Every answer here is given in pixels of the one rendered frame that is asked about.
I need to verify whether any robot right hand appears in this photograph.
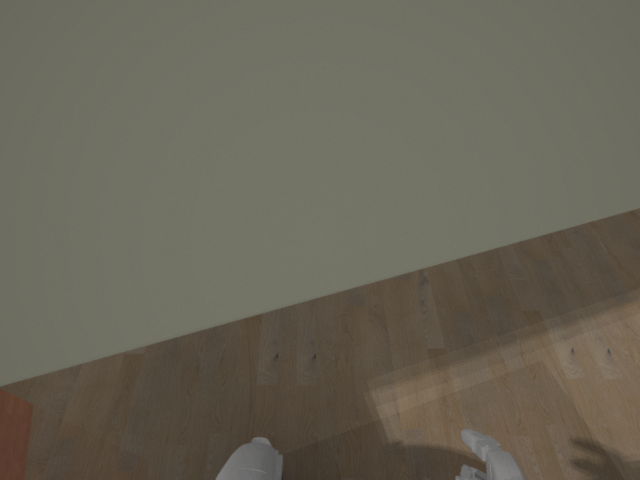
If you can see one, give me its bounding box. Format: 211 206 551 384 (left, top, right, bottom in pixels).
455 429 525 480

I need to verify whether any cupboard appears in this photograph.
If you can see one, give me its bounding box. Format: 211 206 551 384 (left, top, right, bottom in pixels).
0 389 33 480

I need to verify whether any robot left shin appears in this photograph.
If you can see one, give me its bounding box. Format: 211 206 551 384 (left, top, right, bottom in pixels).
251 437 272 446

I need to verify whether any left robot thigh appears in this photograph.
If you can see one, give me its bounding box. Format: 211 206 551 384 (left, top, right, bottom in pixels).
216 443 283 480

